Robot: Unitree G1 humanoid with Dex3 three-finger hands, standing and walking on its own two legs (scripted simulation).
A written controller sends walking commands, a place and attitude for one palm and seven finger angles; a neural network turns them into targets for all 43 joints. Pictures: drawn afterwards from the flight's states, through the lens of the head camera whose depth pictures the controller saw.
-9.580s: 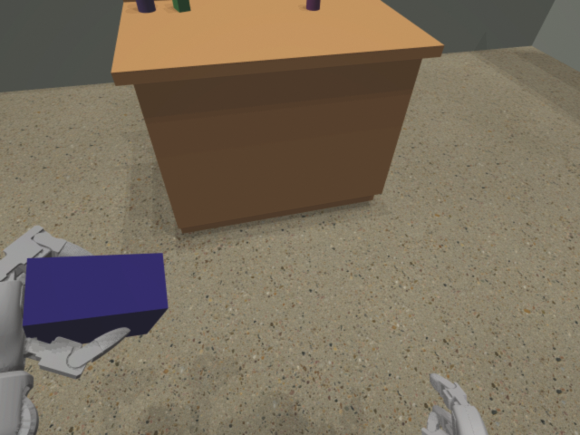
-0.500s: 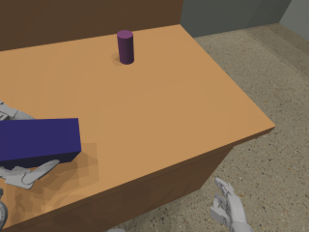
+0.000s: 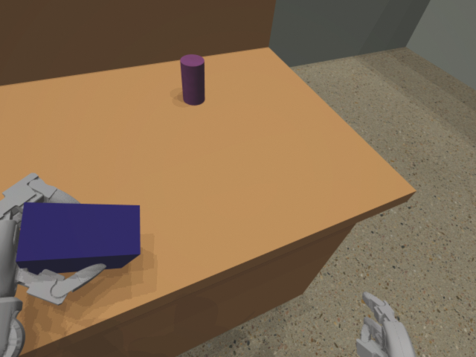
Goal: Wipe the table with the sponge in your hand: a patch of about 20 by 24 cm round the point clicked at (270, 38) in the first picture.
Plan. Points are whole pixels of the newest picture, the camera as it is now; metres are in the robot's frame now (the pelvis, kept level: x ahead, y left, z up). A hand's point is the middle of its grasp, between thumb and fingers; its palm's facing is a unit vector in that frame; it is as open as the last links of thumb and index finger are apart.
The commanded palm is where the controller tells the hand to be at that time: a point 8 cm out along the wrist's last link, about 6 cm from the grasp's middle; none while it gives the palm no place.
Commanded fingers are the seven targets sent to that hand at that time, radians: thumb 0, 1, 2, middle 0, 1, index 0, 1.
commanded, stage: come to a stop and stand still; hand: left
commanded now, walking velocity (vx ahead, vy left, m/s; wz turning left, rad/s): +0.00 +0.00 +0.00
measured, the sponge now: (97, 240) +0.23 +0.20 +0.13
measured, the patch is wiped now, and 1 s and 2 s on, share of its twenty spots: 0.00 0.00 0.00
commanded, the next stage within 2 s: look again from close up in 0.90 s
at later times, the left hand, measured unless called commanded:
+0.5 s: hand (17, 240) +0.21 +0.28 +0.15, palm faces +0.45 -0.82 -0.35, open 10.2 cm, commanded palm +0.14 +0.31 +0.18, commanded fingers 0.00 0.10 1.30 -1.20 -1.60 -1.20 -1.60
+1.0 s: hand (33, 229) +0.23 +0.27 +0.15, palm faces +0.43 -0.81 -0.39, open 10.2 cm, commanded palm +0.16 +0.30 +0.18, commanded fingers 0.00 0.10 1.30 -1.20 -1.60 -1.20 -1.60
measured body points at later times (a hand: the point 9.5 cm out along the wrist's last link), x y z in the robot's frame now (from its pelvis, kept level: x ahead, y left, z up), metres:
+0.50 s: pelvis +0.01 +0.01 +0.00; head +0.04 +0.05 +0.45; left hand +0.18 +0.32 +0.17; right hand +0.22 -0.17 -0.07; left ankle +0.06 +0.13 -0.73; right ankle +0.03 -0.15 -0.73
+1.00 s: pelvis +0.03 +0.01 +0.01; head +0.06 +0.04 +0.45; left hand +0.20 +0.31 +0.17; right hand +0.22 -0.20 -0.07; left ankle +0.06 +0.13 -0.73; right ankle +0.03 -0.15 -0.73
